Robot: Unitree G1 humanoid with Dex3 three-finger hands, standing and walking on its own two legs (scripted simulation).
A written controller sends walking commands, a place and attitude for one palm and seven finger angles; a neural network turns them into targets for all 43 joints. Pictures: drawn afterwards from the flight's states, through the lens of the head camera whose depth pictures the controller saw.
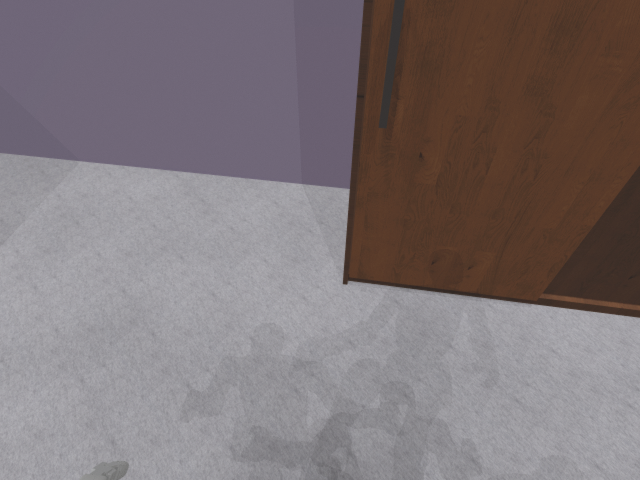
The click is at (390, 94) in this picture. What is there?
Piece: wardrobe's sliding door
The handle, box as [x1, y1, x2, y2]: [379, 0, 404, 127]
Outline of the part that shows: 404,0 395,0 394,2 379,127 386,127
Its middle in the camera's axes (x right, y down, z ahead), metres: +0.15 -0.38 +0.83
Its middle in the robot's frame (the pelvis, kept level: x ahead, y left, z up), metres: +0.90 -0.10 +0.12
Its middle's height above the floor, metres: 0.89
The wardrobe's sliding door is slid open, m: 0.00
